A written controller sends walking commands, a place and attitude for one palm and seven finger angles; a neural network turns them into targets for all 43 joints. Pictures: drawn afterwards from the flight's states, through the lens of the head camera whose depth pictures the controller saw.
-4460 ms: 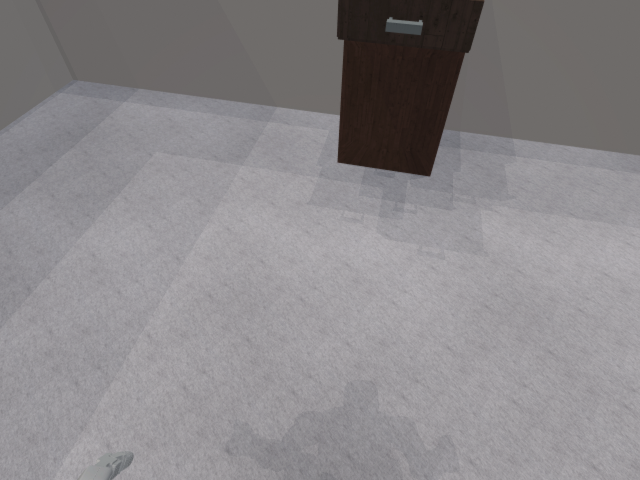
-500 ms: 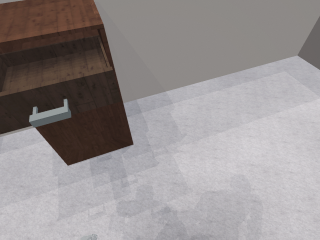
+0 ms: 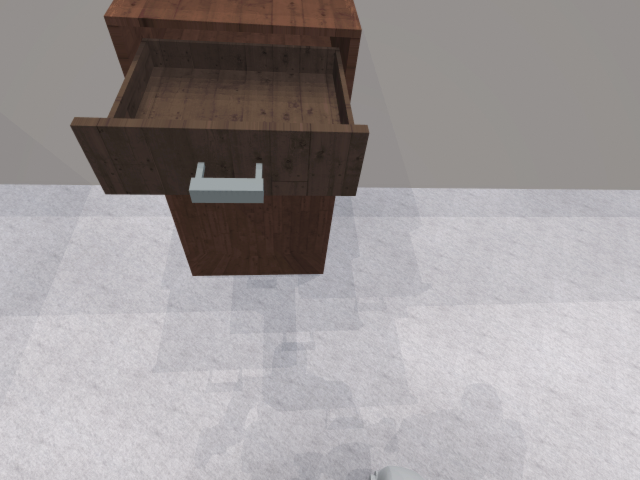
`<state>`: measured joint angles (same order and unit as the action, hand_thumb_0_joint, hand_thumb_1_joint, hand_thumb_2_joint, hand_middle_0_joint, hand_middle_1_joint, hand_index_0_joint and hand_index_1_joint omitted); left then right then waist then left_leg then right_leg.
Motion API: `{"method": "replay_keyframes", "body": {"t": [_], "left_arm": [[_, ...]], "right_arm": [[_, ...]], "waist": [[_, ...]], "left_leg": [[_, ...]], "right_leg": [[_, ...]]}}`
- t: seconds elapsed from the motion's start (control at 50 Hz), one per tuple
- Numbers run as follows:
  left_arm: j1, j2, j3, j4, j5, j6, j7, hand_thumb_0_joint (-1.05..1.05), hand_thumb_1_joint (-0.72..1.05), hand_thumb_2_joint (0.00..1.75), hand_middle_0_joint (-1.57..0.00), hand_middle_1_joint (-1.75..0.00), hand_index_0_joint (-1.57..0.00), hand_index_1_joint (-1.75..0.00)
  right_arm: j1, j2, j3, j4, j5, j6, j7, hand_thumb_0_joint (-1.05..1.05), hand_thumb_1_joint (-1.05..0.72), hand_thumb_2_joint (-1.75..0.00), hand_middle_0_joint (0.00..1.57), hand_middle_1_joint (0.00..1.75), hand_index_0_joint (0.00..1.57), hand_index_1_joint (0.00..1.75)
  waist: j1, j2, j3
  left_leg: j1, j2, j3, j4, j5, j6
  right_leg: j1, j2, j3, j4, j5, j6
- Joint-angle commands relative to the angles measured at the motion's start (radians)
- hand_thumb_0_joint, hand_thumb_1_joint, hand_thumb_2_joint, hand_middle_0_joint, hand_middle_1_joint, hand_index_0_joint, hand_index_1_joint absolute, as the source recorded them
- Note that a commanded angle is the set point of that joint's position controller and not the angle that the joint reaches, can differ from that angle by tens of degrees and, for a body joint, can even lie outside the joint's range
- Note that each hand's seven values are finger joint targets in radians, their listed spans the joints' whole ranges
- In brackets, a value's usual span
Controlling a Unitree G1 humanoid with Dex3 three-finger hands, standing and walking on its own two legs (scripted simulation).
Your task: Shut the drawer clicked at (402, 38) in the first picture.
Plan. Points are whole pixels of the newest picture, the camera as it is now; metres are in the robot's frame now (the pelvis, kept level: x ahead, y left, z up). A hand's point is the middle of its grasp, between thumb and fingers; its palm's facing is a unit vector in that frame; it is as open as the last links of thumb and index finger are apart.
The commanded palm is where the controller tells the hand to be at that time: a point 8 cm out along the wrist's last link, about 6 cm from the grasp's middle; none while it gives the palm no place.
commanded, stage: turn to face it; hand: left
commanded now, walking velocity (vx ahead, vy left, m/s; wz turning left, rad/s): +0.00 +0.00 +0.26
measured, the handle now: (229, 179) +0.52 +0.19 +0.04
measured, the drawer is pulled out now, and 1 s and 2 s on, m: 0.30 0.30 0.30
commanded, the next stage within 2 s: take the last steps up to it in 0.02 s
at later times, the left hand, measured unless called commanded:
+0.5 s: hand out of the picture +0.00 +0.11 -0.15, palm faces +0.15 -0.97 -0.21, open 7.4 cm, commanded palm none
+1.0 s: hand out of the picture +0.10 +0.17 -0.18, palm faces +0.15 -0.98 -0.15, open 7.4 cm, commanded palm none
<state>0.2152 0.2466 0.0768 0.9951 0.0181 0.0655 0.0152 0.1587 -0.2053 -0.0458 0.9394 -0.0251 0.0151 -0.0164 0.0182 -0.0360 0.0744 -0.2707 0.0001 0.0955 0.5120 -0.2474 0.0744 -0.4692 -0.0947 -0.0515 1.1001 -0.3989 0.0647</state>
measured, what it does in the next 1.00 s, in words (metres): walks ahead: right foot, then left foot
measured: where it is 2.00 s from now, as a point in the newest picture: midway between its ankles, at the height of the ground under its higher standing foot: outside the picture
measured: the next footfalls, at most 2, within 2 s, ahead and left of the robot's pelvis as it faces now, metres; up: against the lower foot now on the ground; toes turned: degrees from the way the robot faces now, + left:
right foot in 0.32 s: +0.03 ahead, -0.13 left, +0.00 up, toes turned +0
left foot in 0.84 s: +0.21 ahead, +0.10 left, +0.00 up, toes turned +14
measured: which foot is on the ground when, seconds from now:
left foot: down 0.00-0.34, up 0.36-0.82, down 0.84-1.00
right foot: up 0.00-0.30, down 0.32-0.84, up 0.86-1.00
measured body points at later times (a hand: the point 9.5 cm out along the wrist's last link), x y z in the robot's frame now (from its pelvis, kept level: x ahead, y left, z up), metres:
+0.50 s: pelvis +0.03 -0.05 +0.01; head +0.02 -0.08 +0.46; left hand -0.01 +0.16 -0.14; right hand +0.05 -0.28 -0.16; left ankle +0.03 +0.09 -0.67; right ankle -0.01 -0.13 -0.74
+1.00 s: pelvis +0.16 +0.01 +0.00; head +0.17 +0.02 +0.45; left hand +0.09 +0.22 -0.17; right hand +0.27 -0.21 -0.14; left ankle +0.17 +0.09 -0.74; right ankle +0.11 -0.12 -0.65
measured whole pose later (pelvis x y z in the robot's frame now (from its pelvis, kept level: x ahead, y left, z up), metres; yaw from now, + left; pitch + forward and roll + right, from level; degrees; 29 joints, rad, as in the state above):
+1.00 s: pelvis +0.16 +0.01 +0.00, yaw +3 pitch -2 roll +0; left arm 0.37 0.14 0.05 1.15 0.02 -0.01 0.02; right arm 0.15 -0.12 -0.05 1.02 -0.01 -0.09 -0.04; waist 0.02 -0.04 0.05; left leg -0.21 0.02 0.19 0.50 -0.26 0.05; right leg -0.40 -0.08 -0.05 1.15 -0.39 0.00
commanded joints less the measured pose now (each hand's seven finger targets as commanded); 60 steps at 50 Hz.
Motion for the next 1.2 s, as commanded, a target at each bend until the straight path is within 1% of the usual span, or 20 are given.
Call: {"method": "replay_keyframes", "body": {"t": [0.0, 0.12, 0.2, 0.26, 0.28, 0.32, 0.34, 0.36, 0.4, 0.46, 0.6, 0.72, 0.78, 0.8, 0.82, 0.84, 0.9, 0.96, 1.14, 1.18], "left_arm": [[0.01, 0.047, 0.0, -0.059, 0.0, -0.026, 0.007, 0.0, 0.9, 0.9, -0.2, -0.3, -0.2, -0.3], [-0.014, 0.028, -0.01, -0.065, -0.002, -0.028, 0.012, 0.0, 0.9, 0.9, -0.2, -0.3, -0.2, -0.3], [0.021, 0.002, -0.026, -0.042, 0.006, -0.042, 0.002, 0.0, 0.9, 0.9, -0.2, -0.3, -0.2, -0.3], [0.121, -0.012, -0.029, 0.002, 0.009, -0.06, -0.005, 0.0, 0.9, 0.9, -0.2, -0.3, -0.2, -0.3], [0.184, -0.001, -0.024, 0.024, 0.012, -0.07, -0.004, 0.0, 0.9, 0.9, -0.2, -0.3, -0.2, -0.3], [0.252, 0.127, -0.001, 0.033, 0.021, -0.082, 0.011, 0.0, 0.9, 0.9, -0.2, -0.3, -0.2, -0.3], [0.245, 0.116, -0.005, 0.022, 0.008, -0.085, 0.016, 0.0, 0.9, 0.9, -0.2, -0.3, -0.2, -0.3], [0.197, 0.085, -0.005, 0.024, 0.005, -0.1, 0.018, 0.0, 0.9, 0.9, -0.2, -0.3, -0.2, -0.3], [0.177, 0.018, -0.023, 0.03, -0.001, -0.115, 0.013, 0.0, 0.9, 0.9, -0.2, -0.3, -0.2, -0.3], [0.226, -0.014, -0.031, 0.051, -0.003, -0.135, 0.01, 0.0, 0.9, 0.9, -0.2, -0.3, -0.2, -0.3], [0.334, -0.026, -0.037, 0.125, 0.005, -0.149, 0.015, 0.0, 0.9, 0.9, -0.2, -0.3, -0.2, -0.3], [0.365, -0.011, -0.033, 0.164, 0.011, -0.134, 0.02, 0.0, 0.9, 0.9, -0.2, -0.3, -0.2, -0.3], [0.32, -0.007, -0.03, 0.166, -0.002, -0.133, 0.02, 0.0, 0.9, 0.9, -0.2, -0.3, -0.2, -0.3], [0.327, -0.029, -0.032, 0.155, -0.011, -0.133, 0.016, 0.0, 0.9, 0.9, -0.2, -0.3, -0.2, -0.3], [0.353, -0.091, -0.046, 0.133, -0.02, -0.132, 0.011, 0.0, 0.9, 0.9, -0.2, -0.3, -0.2, -0.3], [0.302, -0.058, -0.04, 0.112, -0.012, -0.127, 0.018, 0.0, 0.9, 0.9, -0.2, -0.3, -0.2, -0.3], [0.175, -0.073, -0.026, 0.105, 0.002, -0.11, 0.003, 0.0, 0.9, 0.9, -0.2, -0.3, -0.2, -0.3], [0.225, -0.105, -0.027, 0.111, 0.009, -0.084, -0.002, 0.0, 0.9, 0.9, -0.2, -0.3, -0.2, -0.3], [0.001, -0.059, -0.024, -0.002, 0.009, -0.063, -0.013, 0.0, 0.9, 0.9, -0.2, -0.3, -0.2, -0.3], [-0.014, -0.062, -0.03, -0.007, 0.007, -0.067, -0.007, 0.0, 0.9, 0.9, -0.2, -0.3, -0.2, -0.3]], "right_arm": [[0.078, -0.159, -0.034, -0.032, 0.008, -0.016, -0.011, 0.0, -0.9, -0.9, 0.2, 0.3, 0.2, 0.3], [0.101, -0.153, -0.034, -0.006, 0.002, -0.01, -0.01, 0.0, -0.9, -0.9, 0.2, 0.3, 0.2, 0.3], [0.099, -0.147, -0.034, 0.012, -0.005, -0.012, -0.005, 0.0, -0.9, -0.9, 0.2, 0.3, 0.2, 0.3], [0.085, -0.13, -0.033, 0.032, -0.001, -0.013, -0.002, 0.0, -0.9, -0.9, 0.2, 0.3, 0.2, 0.3], [0.076, -0.108, -0.031, 0.037, 0.004, -0.013, 0.0, 0.0, -0.9, -0.9, 0.2, 0.3, 0.2, 0.3], [0.04, -0.014, -0.01, -0.004, 0.013, -0.018, 0.011, 0.0, -0.9, -0.9, 0.2, 0.3, 0.2, 0.3], [-0.006, -0.07, -0.023, -0.019, -0.002, -0.017, 0.019, 0.0, -0.9, -0.9, 0.2, 0.3, 0.2, 0.3], [0.015, -0.07, -0.031, 0.008, -0.006, -0.016, 0.025, 0.0, -0.9, -0.9, 0.2, 0.3, 0.2, 0.3], [0.057, -0.055, -0.034, 0.049, -0.006, -0.016, 0.031, 0.0, -0.9, -0.9, 0.2, 0.3, 0.2, 0.3], [0.099, -0.018, -0.031, 0.077, -0.005, -0.021, 0.033, 0.0, -0.9, -0.9, 0.2, 0.3, 0.2, 0.3], [-0.023, 0.003, -0.023, 0.05, 0.001, -0.026, 0.034, 0.0, -0.9, -0.9, 0.2, 0.3, 0.2, 0.3], [-0.096, 0.029, -0.008, 0.038, 0.006, -0.051, 0.036, 0.0, -0.9, -0.9, 0.2, 0.3, 0.2, 0.3], [0.13, -0.004, -0.013, 0.109, 0.001, -0.069, 0.012, 0.0, -0.9, -0.9, 0.2, 0.3, 0.2, 0.3], [0.266, -0.076, -0.029, 0.143, -0.004, -0.077, -0.001, 0.0, -0.9, -0.9, 0.2, 0.3, 0.2, 0.3], [0.369, -0.193, -0.054, 0.16, -0.006, -0.081, -0.009, 0.0, -0.9, -0.9, 0.2, 0.3, 0.2, 0.3], [0.381, -0.196, -0.049, 0.163, 0.007, -0.067, -0.014, 0.0, -0.9, -0.9, 0.2, 0.3, 0.2, 0.3], [0.192, -0.062, -0.018, 0.127, 0.004, -0.08, -0.017, 0.0, -0.9, -0.9, 0.2, 0.3, 0.2, 0.3], [0.161, -0.015, -0.006, 0.123, 0.007, -0.093, -0.015, 0.0, -0.9, -0.9, 0.2, 0.3, 0.2, 0.3], [0.183, -0.068, -0.02, 0.111, -0.005, -0.073, -0.008, 0.0, -0.9, -0.9, 0.2, 0.3, 0.2, 0.3], [0.176, -0.07, -0.018, 0.116, -0.006, -0.063, -0.012, 0.0, -0.9, -0.9, 0.2, 0.3, 0.2, 0.3]], "waist": [[-0.037, 0.132, -0.138], [-0.052, 0.15, -0.113], [-0.049, 0.16, -0.074], [-0.002, 0.117, -0.045], [0.026, 0.044, -0.038], [0.063, -0.33, 0.053], [0.059, -0.185, 0.098], [0.025, -0.214, 0.129], [-0.01, -0.086, 0.143], [-0.017, -0.041, 0.074], [0.016, -0.073, 0.067], [0.04, -0.109, 0.045], [-0.069, -0.076, -0.082], [-0.121, 0.024, -0.197], [-0.13, 0.269, -0.287], [-0.128, 0.209, -0.28], [-0.062, 0.088, 0.005], [-0.005, 0.125, 0.007], [-0.026, 0.165, 0.072], [-0.025, 0.15, 0.051]], "left_leg": [[0.223, 0.255, -0.233, -0.189, 0.483, 0.097], [0.211, 0.265, -0.299, -0.212, 0.353, 0.118], [0.088, 0.253, -0.358, -0.29, -0.137, 0.11], [-0.055, 0.21, -0.336, -0.264, -0.328, 0.073], [-0.139, 0.153, -0.281, -0.18, -0.353, 0.033], [-0.408, -0.028, -0.048, 0.257, -0.306, -0.057], [-0.407, 0.02, -0.096, 0.378, -0.273, -0.05], [-0.406, 0.042, -0.116, 0.445, -0.188, -0.048], [-0.376, 0.064, -0.1, 0.519, -0.071, -0.062], [-0.374, 0.071, -0.072, 0.553, 0.015, -0.082], [-0.414, 0.105, -0.029, 0.417, 0.026, -0.095], [-0.239, 0.055, 0.042, 0.171, -0.041, -0.06], [0.11, 0.0, 0.076, -0.034, 0.091, -0.031], [0.375, 0.136, -0.067, -0.037, 0.242, 0.01], [0.571, 0.432, -0.422, -0.071, 0.441, 0.127], [0.522, 0.495, -0.491, -0.154, 0.496, 0.183], [0.159, 0.387, -0.28, -0.259, 0.358, 0.125], [0.056, 0.314, -0.113, -0.279, 0.432, 0.081], [0.06, 0.291, -0.094, -0.303, 0.283, 0.097], [0.074, 0.278, -0.081, -0.233, 0.379, 0.08]], "right_leg": [[-0.051, 0.001, 0.033, -0.043, 0.013, 0.015], [0.013, 0.022, 0.034, -0.213, -0.048, 0.006], [0.125, 0.044, 0.013, -0.362, -0.058, -0.026], [0.319, 0.071, -0.019, -0.584, 0.034, -0.042], [0.436, 0.06, -0.004, -0.71, 0.06, -0.049], [0.461, -0.279, 0.482, -1.013, -0.34, -0.192], [0.343, -0.324, 0.508, -1.06, -0.397, -0.237], [0.3, -0.273, 0.461, -1.061, -0.348, -0.218], [0.295, -0.199, 0.293, -1.01, -0.108, -0.189], [0.384, -0.145, 0.148, -0.953, 0.201, -0.176], [0.47, -0.164, 0.115, -0.913, 0.468, -0.212], [0.485, -0.159, 0.092, -0.82, 0.657, -0.207], [0.428, -0.087, 0.014, -0.527, 0.854, -0.154], [0.259, -0.038, -0.014, -0.326, 0.63, -0.113], [0.002, 0.076, -0.065, -0.035, -0.052, -0.072], [-0.053, 0.073, 0.026, 0.111, -0.199, -0.088], [-0.083, -0.026, 0.054, 0.144, -0.015, -0.068], [-0.004, -0.036, 0.031, 0.054, 0.068, -0.048], [0.01, -0.025, -0.02, -0.327, 0.143, -0.036], [0.094, 0.0, -0.032, -0.429, 0.151, -0.038]]}}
